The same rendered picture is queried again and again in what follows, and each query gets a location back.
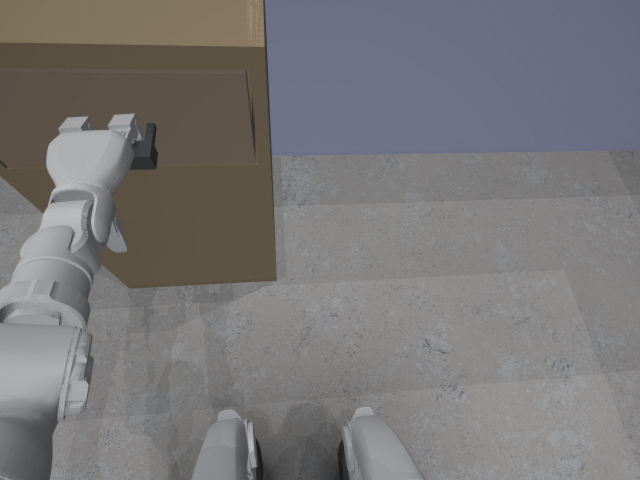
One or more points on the left robot forearm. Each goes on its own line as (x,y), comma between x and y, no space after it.
(52,281)

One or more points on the robot left hand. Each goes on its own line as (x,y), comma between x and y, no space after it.
(102,158)

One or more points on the left robot upper arm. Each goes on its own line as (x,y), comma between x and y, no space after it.
(45,375)

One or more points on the right robot thigh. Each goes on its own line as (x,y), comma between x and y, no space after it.
(374,449)

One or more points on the robot thigh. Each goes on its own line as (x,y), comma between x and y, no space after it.
(374,449)
(228,451)

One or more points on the cabinet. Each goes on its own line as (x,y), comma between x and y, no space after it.
(185,224)

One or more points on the handle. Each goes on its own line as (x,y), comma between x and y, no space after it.
(145,157)

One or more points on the left robot thigh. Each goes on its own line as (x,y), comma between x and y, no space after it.
(228,451)

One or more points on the drawer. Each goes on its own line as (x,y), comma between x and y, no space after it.
(201,116)

